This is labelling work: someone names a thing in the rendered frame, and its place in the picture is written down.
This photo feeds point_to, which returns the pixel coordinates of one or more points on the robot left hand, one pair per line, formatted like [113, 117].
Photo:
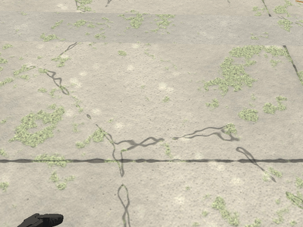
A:
[46, 220]

